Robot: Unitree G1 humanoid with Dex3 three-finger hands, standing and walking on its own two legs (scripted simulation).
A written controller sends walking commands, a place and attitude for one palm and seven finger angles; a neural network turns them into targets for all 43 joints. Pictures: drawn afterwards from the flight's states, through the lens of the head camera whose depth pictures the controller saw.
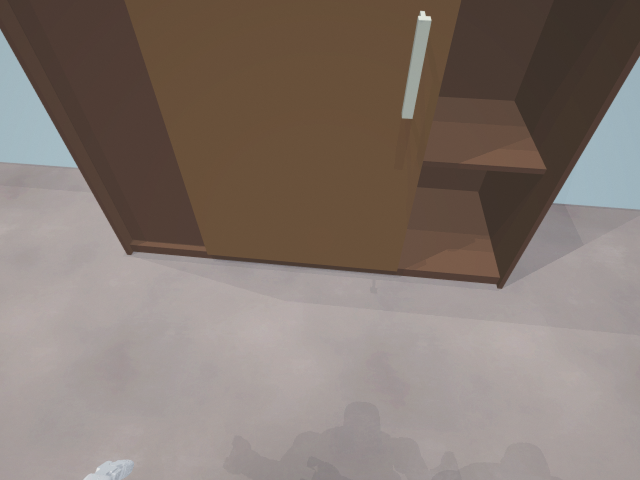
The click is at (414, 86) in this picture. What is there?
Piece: wardrobe's sliding door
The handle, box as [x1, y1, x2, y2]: [402, 11, 431, 118]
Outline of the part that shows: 424,11 420,11 420,14 417,19 402,107 402,117 412,118 431,20 430,16 426,16 424,14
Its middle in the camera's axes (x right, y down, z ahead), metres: +0.22 -0.40 +0.90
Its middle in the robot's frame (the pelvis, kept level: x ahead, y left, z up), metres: +0.96 -0.18 +0.09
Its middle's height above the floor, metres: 0.86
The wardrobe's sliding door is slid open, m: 0.40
